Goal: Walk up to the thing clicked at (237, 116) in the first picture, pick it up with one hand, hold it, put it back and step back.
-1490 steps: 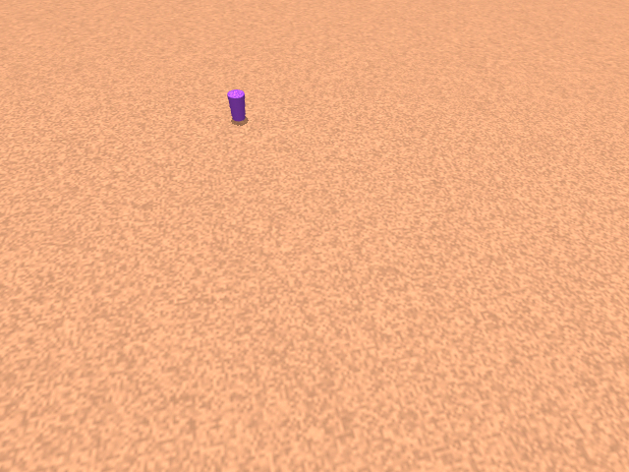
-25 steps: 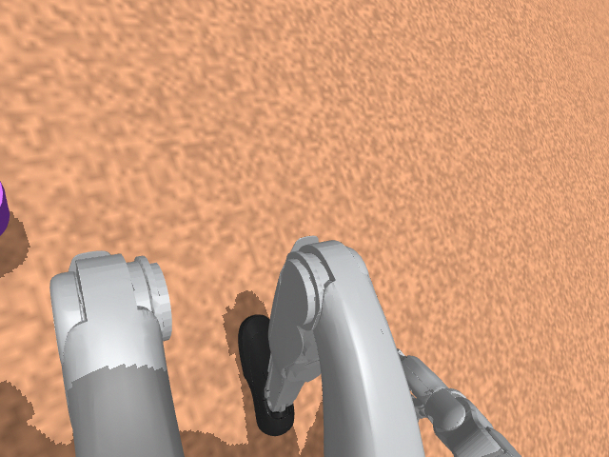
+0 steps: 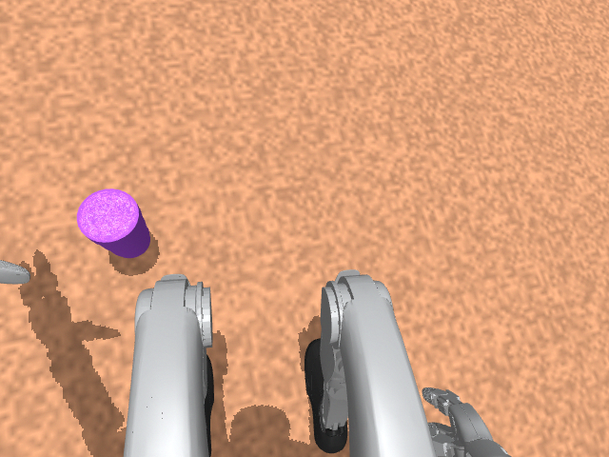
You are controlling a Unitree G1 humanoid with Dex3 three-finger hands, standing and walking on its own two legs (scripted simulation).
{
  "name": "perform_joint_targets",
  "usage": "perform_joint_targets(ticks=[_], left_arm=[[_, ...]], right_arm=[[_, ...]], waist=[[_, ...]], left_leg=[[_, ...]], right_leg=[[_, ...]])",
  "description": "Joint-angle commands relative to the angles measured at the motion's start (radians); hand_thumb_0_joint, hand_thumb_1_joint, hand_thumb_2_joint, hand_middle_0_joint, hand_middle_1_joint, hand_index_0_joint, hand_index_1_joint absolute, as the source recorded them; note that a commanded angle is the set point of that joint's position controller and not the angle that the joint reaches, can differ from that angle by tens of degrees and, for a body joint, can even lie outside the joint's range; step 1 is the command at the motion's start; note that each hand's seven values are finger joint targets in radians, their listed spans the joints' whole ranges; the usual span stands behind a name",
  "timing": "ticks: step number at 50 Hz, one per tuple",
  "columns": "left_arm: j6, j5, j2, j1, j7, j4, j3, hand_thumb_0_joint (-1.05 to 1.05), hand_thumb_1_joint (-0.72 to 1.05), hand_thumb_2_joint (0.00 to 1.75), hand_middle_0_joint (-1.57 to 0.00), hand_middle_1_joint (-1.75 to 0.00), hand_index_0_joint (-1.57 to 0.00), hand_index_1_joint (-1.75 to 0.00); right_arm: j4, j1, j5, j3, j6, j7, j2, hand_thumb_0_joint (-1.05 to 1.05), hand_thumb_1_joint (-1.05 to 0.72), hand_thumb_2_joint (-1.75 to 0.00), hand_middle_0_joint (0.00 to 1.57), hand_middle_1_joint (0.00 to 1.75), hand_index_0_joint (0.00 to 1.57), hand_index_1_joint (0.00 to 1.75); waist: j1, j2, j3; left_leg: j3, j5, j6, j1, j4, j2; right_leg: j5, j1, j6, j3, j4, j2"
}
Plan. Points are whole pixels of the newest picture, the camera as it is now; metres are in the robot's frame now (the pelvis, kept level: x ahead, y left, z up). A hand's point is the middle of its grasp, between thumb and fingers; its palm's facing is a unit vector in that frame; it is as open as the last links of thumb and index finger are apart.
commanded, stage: home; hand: left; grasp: from the side
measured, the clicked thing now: (120, 229) +0.44 +0.28 -0.31
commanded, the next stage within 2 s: none
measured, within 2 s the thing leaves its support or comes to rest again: neither
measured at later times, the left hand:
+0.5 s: hand out of the picture +0.29 +0.27 +0.13, palm faces +0.25 -0.88 -0.40, open 17.5 cm
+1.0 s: hand out of the picture +0.24 +0.21 +0.29, palm faces +0.23 -0.93 -0.29, open 17.5 cm
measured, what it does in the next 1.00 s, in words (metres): rises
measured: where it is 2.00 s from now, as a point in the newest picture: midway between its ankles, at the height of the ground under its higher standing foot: (263, 423)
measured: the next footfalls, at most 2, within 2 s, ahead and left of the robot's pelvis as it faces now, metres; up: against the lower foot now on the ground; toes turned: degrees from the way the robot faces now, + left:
none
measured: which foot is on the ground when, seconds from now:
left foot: down 0.00-1.00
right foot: down 0.00-1.00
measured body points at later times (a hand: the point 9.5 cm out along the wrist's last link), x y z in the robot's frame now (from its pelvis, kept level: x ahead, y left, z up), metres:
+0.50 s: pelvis +0.05 -0.01 +0.23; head +0.17 +0.03 +0.67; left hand +0.27 +0.32 +0.15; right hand +0.26 -0.24 +0.14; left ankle +0.09 +0.12 -0.35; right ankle +0.11 -0.13 -0.35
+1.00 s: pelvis +0.09 +0.01 +0.34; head +0.11 +0.01 +0.79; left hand +0.22 +0.25 +0.31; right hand +0.28 -0.20 +0.27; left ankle +0.08 +0.12 -0.35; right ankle +0.11 -0.13 -0.35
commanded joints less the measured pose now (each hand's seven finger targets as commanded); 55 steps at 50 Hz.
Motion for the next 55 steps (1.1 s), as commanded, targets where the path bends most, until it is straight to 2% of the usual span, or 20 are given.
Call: perform_joint_targets(ticks=[1,4,6,8,12,14,17,19,20,28,29,30,32,34,41,43,48,50,54,55], left_arm=[[0.038,-0.026,0.229,-0.072,0.054,-0.378,0.006,0.00,-0.56,0.05,-0.05,-0.05,-0.05,-0.05],[0.078,-0.027,0.207,0.025,0.086,-0.427,0.004,0.00,-0.56,0.05,-0.05,-0.05,-0.05,-0.05],[0.101,-0.031,0.139,0.070,0.100,-0.419,-0.035,0.00,-0.58,0.04,-0.05,-0.05,-0.05,-0.05],[0.115,-0.034,0.144,0.081,0.119,-0.460,-0.029,0.00,-0.56,0.05,-0.05,-0.05,-0.05,-0.05],[0.154,-0.043,0.007,0.171,0.142,-0.413,-0.104,0.00,-0.58,0.04,-0.05,-0.05,-0.05,-0.05],[0.167,-0.048,0.004,0.186,0.153,-0.437,-0.106,0.00,-0.59,0.03,-0.05,-0.05,-0.05,-0.05],[0.202,-0.057,-0.110,0.277,0.158,-0.388,-0.185,0.00,-0.56,0.05,-0.05,-0.05,-0.05,-0.05],[0.218,-0.063,-0.095,0.295,0.169,-0.443,-0.174,0.00,-0.55,0.06,-0.05,-0.05,-0.05,-0.05],[0.232,-0.063,-0.138,0.351,0.172,-0.401,-0.198,0.00,-0.55,0.06,-0.05,-0.05,-0.05,-0.05],[0.305,-0.077,-0.192,0.443,0.214,-0.610,-0.264,0.00,-0.59,0.03,-0.05,-0.05,-0.04,-0.05],[0.314,-0.079,-0.199,0.459,0.217,-0.633,-0.276,0.00,-0.58,0.04,-0.05,-0.05,-0.05,-0.05],[0.329,-0.081,-0.261,0.531,0.217,-0.598,-0.315,0.00,-0.58,0.04,-0.05,-0.05,-0.05,-0.05],[0.343,-0.084,-0.241,0.551,0.225,-0.701,-0.313,0.00,-0.55,0.06,-0.05,-0.05,-0.05,-0.05],[0.368,-0.086,-0.310,0.639,0.223,-0.694,-0.374,0.00,-0.57,0.04,-0.05,-0.05,-0.05,-0.05],[0.404,-0.093,-0.345,0.788,0.221,-0.900,-0.418,0.00,-0.56,0.05,-0.05,-0.05,-0.05,-0.05],[0.406,-0.091,-0.348,0.802,0.214,-0.920,-0.420,0.00,-0.57,0.04,-0.05,-0.05,-0.05,-0.05],[0.402,-0.092,-0.358,0.851,0.195,-0.955,-0.416,0.00,-0.58,0.04,-0.05,-0.05,-0.05,-0.05],[0.398,-0.089,-0.356,0.826,0.190,-0.954,-0.413,0.00,-0.56,0.05,-0.05,-0.05,-0.05,-0.05],[0.389,-0.085,-0.354,0.803,0.181,-0.964,-0.410,0.00,-0.55,0.06,-0.05,-0.05,-0.05,-0.05],[0.381,-0.086,-0.314,0.752,0.185,-1.042,-0.387,0.00,-0.55,0.05,-0.05,-0.05,-0.05,-0.05]], right_arm=[[-0.142,0.065,0.030,-0.116,-0.042,-0.052,-0.212,0.00,-0.89,-0.90,0.20,0.30,0.20,0.30],[-0.150,0.066,0.039,-0.119,-0.058,-0.077,-0.189,0.00,-0.89,-0.90,0.20,0.30,0.20,0.30],[-0.158,0.062,0.041,-0.117,-0.073,-0.095,-0.171,0.00,-0.89,-0.90,0.20,0.30,0.20,0.30],[-0.154,0.066,0.041,-0.119,-0.086,-0.113,-0.154,0.00,-0.89,-0.90,0.20,0.30,0.20,0.30],[-0.155,0.068,0.040,-0.117,-0.123,-0.139,-0.129,0.00,-0.89,-0.90,0.20,0.30,0.20,0.30],[-0.161,0.075,0.042,-0.116,-0.135,-0.149,-0.125,0.00,-0.89,-0.90,0.20,0.30,0.20,0.30],[-0.169,0.077,0.041,-0.109,-0.158,-0.155,-0.108,0.00,-0.89,-0.90,0.20,0.30,0.20,0.30],[-0.172,0.086,0.043,-0.110,-0.172,-0.160,-0.106,0.00,-0.89,-0.90,0.20,0.30,0.20,0.30],[-0.179,0.086,0.044,-0.109,-0.176,-0.161,-0.105,0.00,-0.89,-0.90,0.20,0.30,0.20,0.30],[-0.214,0.105,0.044,-0.092,-0.210,-0.199,-0.080,0.00,-0.90,-0.90,0.20,0.30,0.20,0.30],[-0.216,0.109,0.044,-0.088,-0.215,-0.206,-0.076,0.00,-0.90,-0.90,0.20,0.30,0.20,0.30],[-0.225,0.104,0.042,-0.084,-0.220,-0.210,-0.068,0.00,-0.90,-0.90,0.20,0.30,0.20,0.30],[-0.230,0.118,0.041,-0.084,-0.227,-0.224,-0.066,0.00,-0.90,-0.90,0.20,0.30,0.20,0.30],[-0.246,0.114,0.039,-0.078,-0.234,-0.230,-0.059,0.00,-0.90,-0.90,0.20,0.30,0.20,0.30],[-0.295,0.103,0.033,-0.075,-0.267,-0.254,-0.043,0.00,-0.90,-0.90,0.20,0.30,0.20,0.30],[-0.301,0.098,0.031,-0.073,-0.278,-0.254,-0.045,0.00,-0.90,-0.90,0.20,0.30,0.20,0.30],[-0.312,0.099,0.023,-0.075,-0.302,-0.254,-0.042,0.00,-0.90,-0.90,0.20,0.30,0.20,0.30],[-0.311,0.100,0.019,-0.075,-0.311,-0.256,-0.043,0.00,-0.90,-0.90,0.20,0.30,0.20,0.30],[-0.307,0.104,0.014,-0.075,-0.324,-0.252,-0.041,0.00,-0.90,-0.90,0.20,0.30,0.20,0.30],[-0.303,0.109,0.015,-0.076,-0.325,-0.252,-0.043,0.00,-0.90,-0.90,0.20,0.30,0.20,0.30]], waist=[[0.018,0.134,-0.642],[0.043,0.125,-0.649],[0.027,0.113,-0.629],[0.041,0.112,-0.632],[0.025,0.083,-0.564],[0.034,0.087,-0.552],[0.020,0.048,-0.497],[0.044,0.061,-0.482],[0.034,0.059,-0.467],[0.043,0.121,-0.385],[0.040,0.109,-0.356],[0.028,0.088,-0.325],[0.040,0.101,-0.308],[0.032,0.090,-0.246],[0.042,0.049,-0.147],[0.043,0.039,-0.090],[0.046,0.023,-0.073],[0.032,0.011,-0.074],[0.039,0.033,-0.105],[0.044,0.059,-0.112]], left_leg=[[0.036,-0.062,0.035,0.540,-0.474,-0.004],[0.042,-0.023,0.034,0.652,-0.547,0.000],[0.050,0.015,0.036,0.696,-0.586,-0.001],[0.073,0.065,0.036,0.755,-0.622,-0.003],[0.087,0.148,0.036,0.857,-0.711,-0.007],[0.089,0.187,0.033,0.925,-0.763,-0.008],[0.094,0.242,0.034,0.986,-0.836,-0.009],[0.098,0.269,0.030,1.052,-0.895,-0.009],[0.098,0.299,0.029,1.089,-0.922,-0.009],[0.093,0.387,0.009,1.378,-1.153,-0.006],[0.094,0.376,0.010,1.389,-1.181,-0.009],[0.093,0.376,0.010,1.399,-1.206,-0.009],[0.096,0.390,0.011,1.452,-1.252,-0.011],[0.093,0.386,0.007,1.484,-1.307,-0.007],[0.084,0.381,0.007,1.555,-1.411,-0.006],[0.073,0.354,0.004,1.553,-1.442,0.000],[0.090,0.377,0.005,1.581,-1.452,-0.006],[0.093,0.396,0.008,1.582,-1.440,-0.009],[0.102,0.404,0.007,1.604,-1.436,-0.017],[0.104,0.399,0.006,1.617,-1.443,-0.019]], right_leg=[[-0.023,0.426,-0.066,-0.003,-0.408,0.016],[0.005,0.510,-0.066,0.019,-0.482,0.012],[0.040,0.576,-0.063,0.025,-0.533,0.007],[0.070,0.652,-0.063,0.049,-0.598,0.004],[0.147,0.769,-0.058,0.055,-0.706,-0.001],[0.181,0.830,-0.059,0.054,-0.759,-0.003],[0.241,0.940,-0.054,0.058,-0.845,-0.008],[0.262,1.012,-0.054,0.065,-0.901,-0.012],[0.292,1.040,-0.056,0.053,-0.919,-0.010],[0.355,1.243,-0.059,0.031,-1.106,-0.010],[0.351,1.276,-0.057,0.031,-1.137,-0.011],[0.355,1.307,-0.054,0.029,-1.161,-0.009],[0.377,1.364,-0.051,0.028,-1.210,-0.011],[0.365,1.391,-0.053,0.017,-1.247,-0.005],[0.352,1.480,-0.051,-0.002,-1.342,0.004],[0.324,1.475,-0.050,-0.005,-1.355,0.005],[0.336,1.510,-0.047,0.003,-1.382,0.003],[0.358,1.510,-0.043,0.009,-1.389,0.001],[0.372,1.536,-0.043,0.019,-1.393,-0.006],[0.369,1.539,-0.043,0.020,-1.396,-0.007]])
